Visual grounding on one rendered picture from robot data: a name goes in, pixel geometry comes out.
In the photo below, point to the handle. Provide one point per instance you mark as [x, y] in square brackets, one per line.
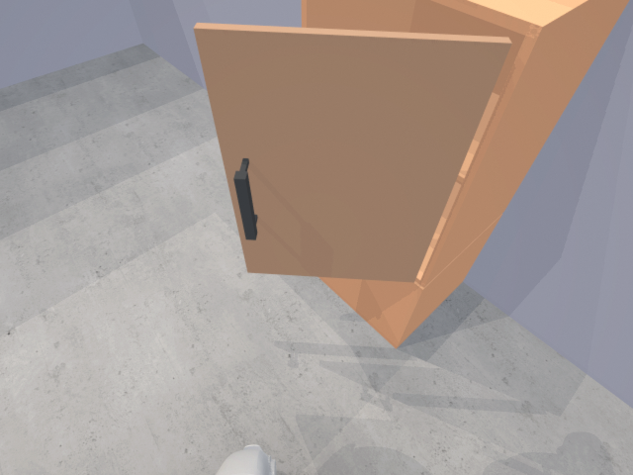
[244, 198]

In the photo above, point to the cupboard door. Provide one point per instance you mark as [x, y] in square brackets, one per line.
[355, 139]

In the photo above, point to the robot left thigh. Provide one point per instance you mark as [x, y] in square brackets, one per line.
[248, 462]

